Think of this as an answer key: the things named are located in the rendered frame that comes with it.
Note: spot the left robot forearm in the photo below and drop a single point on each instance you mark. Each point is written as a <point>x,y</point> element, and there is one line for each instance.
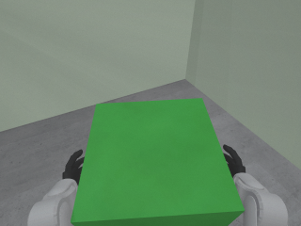
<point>55,209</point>

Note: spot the left robot hand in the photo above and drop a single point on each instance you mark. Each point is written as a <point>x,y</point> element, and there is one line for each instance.
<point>72,170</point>

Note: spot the carton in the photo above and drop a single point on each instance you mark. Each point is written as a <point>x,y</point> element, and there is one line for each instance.
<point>155,163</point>

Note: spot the right robot hand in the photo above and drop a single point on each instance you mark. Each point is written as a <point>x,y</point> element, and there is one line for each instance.
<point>234,162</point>

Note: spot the right robot forearm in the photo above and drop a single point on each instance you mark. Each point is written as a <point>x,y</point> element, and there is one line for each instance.
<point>261,207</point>

